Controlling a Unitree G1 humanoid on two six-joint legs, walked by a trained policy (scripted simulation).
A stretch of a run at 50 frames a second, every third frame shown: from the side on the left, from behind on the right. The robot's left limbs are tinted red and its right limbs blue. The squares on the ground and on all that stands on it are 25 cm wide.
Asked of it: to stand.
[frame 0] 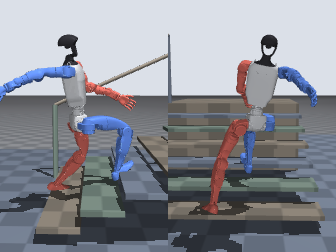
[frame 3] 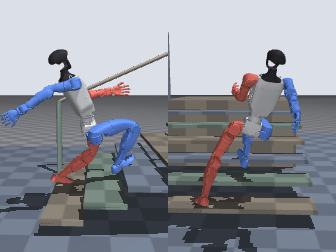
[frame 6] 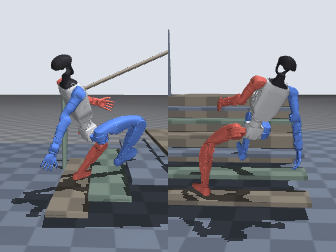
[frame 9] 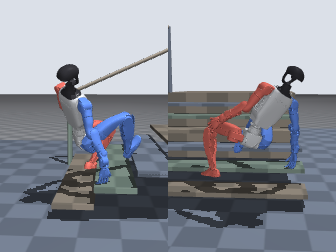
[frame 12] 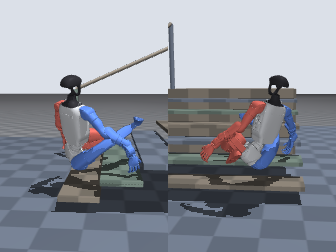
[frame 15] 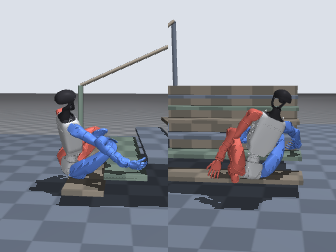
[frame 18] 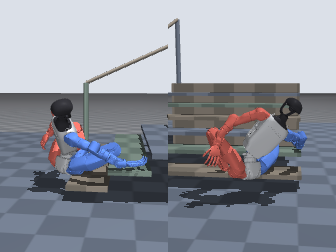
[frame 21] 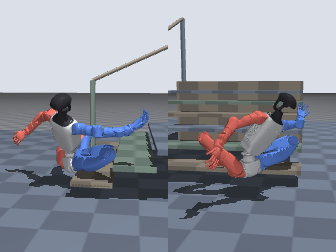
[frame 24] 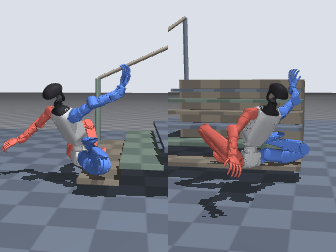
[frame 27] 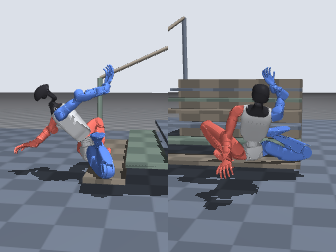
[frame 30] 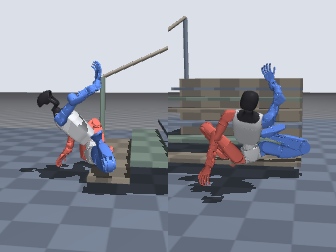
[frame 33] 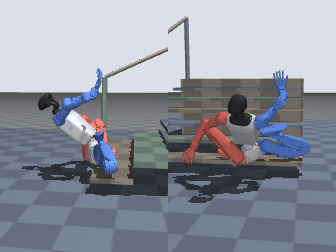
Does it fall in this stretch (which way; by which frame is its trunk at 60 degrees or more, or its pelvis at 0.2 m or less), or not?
yes: goes over backward; its pelvis at 0.2 m or less by frame 15
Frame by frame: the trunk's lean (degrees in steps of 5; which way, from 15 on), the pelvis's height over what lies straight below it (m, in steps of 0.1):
0: 15 backward and to its right, 0.7
3: 30 backward, 0.5
6: 35 backward and to its right, 0.5
9: 40 to its right, 0.4
12: 15 to its right, 0.3
15: 25 to its right, 0.1
18: 45 to its right, 0.2
21: 40 to its right, 0.2
24: 35 backward and to its right, 0.3
27: 45 backward, 0.3
30: 50 backward, 0.2
33: 55 backward, 0.3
